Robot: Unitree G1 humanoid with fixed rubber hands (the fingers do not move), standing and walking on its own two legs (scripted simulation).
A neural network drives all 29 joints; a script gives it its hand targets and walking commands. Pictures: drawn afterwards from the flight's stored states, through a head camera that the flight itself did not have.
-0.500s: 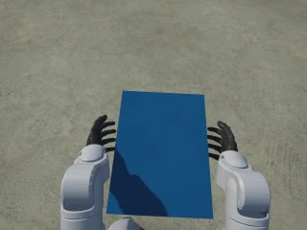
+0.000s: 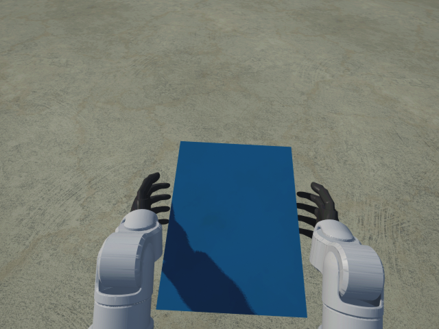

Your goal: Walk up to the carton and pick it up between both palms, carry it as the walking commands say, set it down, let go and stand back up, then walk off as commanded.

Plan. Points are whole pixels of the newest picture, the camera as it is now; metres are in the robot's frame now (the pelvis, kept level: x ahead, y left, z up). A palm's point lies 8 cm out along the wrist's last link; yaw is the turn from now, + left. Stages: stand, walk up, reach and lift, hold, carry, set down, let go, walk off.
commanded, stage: carry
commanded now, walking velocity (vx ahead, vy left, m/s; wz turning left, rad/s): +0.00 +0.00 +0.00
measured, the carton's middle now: (230, 230) +0.30 +0.00 +0.02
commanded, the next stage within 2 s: none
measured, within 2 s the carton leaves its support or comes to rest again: neither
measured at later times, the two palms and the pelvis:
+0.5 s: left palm (170, 249) +0.21 +0.09 +0.11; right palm (372, 271) +0.20 -0.19 +0.11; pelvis -0.07 -0.04 +0.01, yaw -2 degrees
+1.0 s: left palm (152, 274) +0.17 +0.11 +0.11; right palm (366, 290) +0.17 -0.17 +0.11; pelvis -0.09 -0.03 +0.01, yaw -2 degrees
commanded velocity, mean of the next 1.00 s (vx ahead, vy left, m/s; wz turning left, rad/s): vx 0.00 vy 0.00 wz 0.00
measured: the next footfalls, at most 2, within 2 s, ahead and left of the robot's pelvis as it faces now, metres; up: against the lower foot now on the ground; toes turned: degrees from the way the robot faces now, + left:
right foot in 0.06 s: +0.04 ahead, -0.11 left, +0.00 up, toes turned +9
left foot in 0.42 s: -0.03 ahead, +0.07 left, +0.00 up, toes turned +7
